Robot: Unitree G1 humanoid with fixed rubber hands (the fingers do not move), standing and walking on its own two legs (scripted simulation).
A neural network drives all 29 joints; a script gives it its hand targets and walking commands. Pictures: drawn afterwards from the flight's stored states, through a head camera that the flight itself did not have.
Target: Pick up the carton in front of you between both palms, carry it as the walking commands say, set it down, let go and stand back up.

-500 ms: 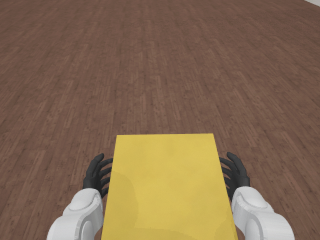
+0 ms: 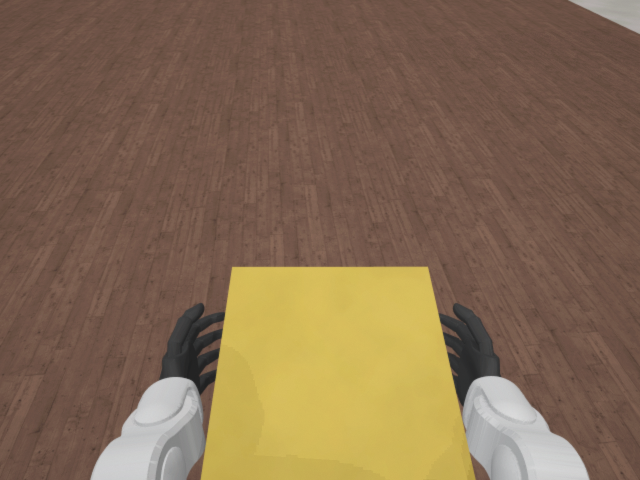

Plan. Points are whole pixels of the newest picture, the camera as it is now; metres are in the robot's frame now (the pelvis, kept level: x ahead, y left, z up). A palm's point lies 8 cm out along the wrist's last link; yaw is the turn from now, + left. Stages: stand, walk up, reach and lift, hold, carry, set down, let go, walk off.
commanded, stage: carry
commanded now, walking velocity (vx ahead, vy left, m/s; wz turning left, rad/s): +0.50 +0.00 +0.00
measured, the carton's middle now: (328, 397) +0.23 +0.00 +0.03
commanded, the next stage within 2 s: none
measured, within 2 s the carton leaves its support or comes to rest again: neither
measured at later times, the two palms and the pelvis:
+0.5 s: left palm (249, 182) +0.55 +0.13 +0.10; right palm (432, 188) +0.55 -0.17 +0.10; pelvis +0.32 -0.02 +0.00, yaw +1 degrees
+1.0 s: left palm (254, 122) +0.75 +0.14 +0.10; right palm (403, 126) +0.75 -0.16 +0.10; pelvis +0.53 -0.01 +0.00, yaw +0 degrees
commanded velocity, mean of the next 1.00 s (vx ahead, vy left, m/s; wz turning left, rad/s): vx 0.20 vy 0.00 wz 0.00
